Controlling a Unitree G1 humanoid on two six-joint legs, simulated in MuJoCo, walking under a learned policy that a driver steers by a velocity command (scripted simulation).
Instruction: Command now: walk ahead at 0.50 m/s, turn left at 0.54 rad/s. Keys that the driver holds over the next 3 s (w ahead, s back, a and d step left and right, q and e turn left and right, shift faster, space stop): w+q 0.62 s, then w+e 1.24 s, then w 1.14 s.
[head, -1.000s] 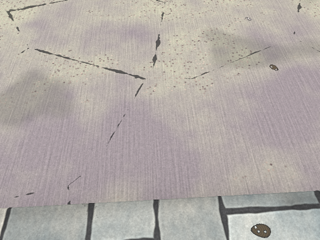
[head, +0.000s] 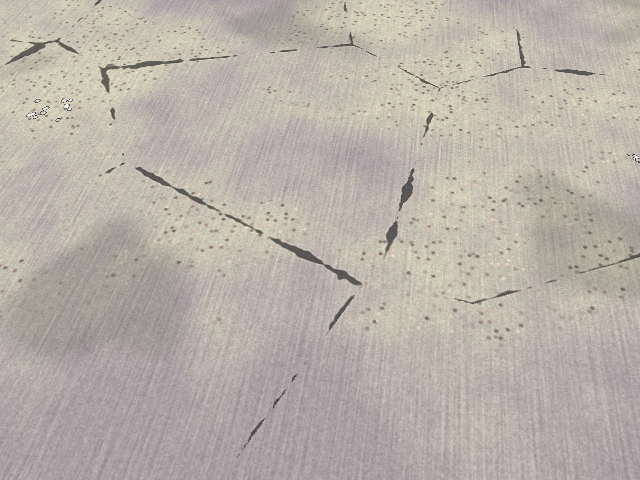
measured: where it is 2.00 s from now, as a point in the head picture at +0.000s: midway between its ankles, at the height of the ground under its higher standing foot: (258, 306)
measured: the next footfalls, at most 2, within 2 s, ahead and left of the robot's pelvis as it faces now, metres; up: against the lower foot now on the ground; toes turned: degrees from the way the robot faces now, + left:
left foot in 0.44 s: +0.40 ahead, +0.21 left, -0.14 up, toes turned +22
right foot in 0.98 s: +0.71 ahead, +0.14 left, -0.14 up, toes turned +16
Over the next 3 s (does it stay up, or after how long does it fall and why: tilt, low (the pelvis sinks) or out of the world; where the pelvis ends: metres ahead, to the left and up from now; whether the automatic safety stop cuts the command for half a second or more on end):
stays up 1.58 0.10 -0.15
